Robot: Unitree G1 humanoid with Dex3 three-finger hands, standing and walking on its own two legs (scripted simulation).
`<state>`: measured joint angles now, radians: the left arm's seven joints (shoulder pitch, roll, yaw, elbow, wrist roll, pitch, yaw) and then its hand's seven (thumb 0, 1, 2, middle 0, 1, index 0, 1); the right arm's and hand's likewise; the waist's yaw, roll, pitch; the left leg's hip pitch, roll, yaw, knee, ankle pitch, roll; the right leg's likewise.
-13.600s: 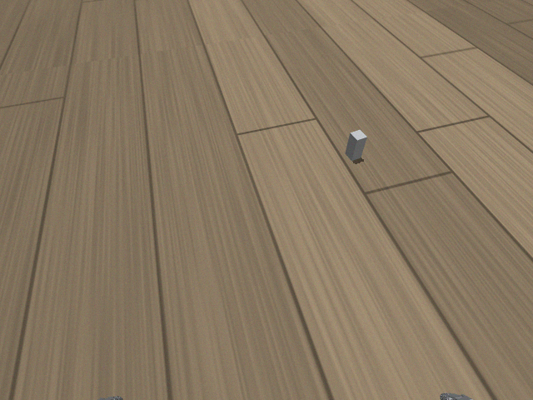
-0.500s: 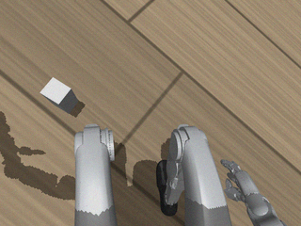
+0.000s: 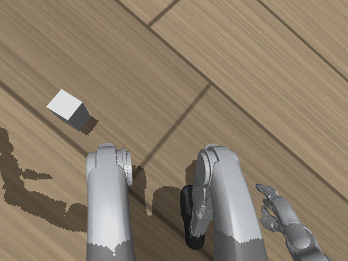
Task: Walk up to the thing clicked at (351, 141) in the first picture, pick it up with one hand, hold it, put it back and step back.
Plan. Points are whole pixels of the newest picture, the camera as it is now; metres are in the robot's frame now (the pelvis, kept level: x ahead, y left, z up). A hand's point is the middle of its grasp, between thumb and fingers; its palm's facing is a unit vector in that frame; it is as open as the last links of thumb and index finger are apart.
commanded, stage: go down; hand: left
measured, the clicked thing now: (71, 112) +0.44 +0.30 -0.28
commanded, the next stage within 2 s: none
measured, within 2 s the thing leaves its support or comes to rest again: neither
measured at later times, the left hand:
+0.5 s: hand out of the picture +0.34 +0.49 +0.04, palm faces +0.37 -0.93 -0.02, open 17.5 cm
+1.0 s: hand out of the picture +0.34 +0.49 +0.04, palm faces +0.37 -0.93 -0.01, open 17.6 cm
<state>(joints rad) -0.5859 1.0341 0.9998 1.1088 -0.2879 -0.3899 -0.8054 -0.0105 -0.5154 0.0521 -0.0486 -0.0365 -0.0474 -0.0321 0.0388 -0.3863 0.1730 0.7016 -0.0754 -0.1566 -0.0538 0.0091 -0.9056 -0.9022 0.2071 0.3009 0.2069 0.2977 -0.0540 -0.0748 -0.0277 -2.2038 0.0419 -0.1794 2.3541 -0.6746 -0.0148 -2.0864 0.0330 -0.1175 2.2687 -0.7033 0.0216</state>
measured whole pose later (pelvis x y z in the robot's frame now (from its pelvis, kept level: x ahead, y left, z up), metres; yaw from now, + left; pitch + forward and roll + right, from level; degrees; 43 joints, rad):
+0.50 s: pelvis +0.00 +0.00 +0.00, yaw +0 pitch +29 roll -10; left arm -0.59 1.04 1.01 1.10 -0.29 -0.38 -0.81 -0.01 -0.54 0.04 -0.05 -0.03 -0.05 -0.03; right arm 0.04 -0.39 0.18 0.70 -0.08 -0.15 -0.05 0.01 -0.91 -0.90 0.21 0.30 0.21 0.30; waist -0.06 -0.08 -0.02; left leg -2.21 0.04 -0.18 2.36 -0.68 -0.02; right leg -2.09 0.03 -0.12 2.27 -0.71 0.02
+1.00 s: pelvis +0.00 +0.00 +0.00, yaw +0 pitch +29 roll -9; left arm -0.61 1.04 1.00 1.12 -0.29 -0.39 -0.81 -0.01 -0.57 0.02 -0.05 -0.02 -0.05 -0.02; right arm 0.04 -0.39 0.18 0.70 -0.08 -0.16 -0.05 0.01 -0.91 -0.90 0.21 0.30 0.21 0.30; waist -0.06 -0.08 -0.02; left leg -2.21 0.04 -0.18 2.36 -0.67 -0.01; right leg -2.09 0.03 -0.12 2.27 -0.70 0.02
